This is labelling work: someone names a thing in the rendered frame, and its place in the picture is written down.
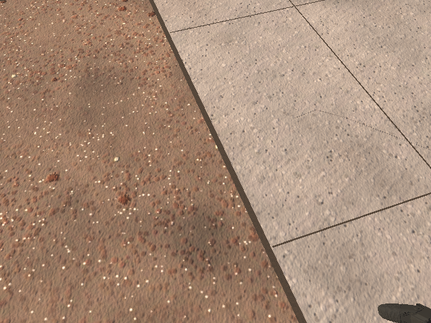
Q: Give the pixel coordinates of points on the robot right hand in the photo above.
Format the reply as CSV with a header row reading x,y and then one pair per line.
x,y
404,313

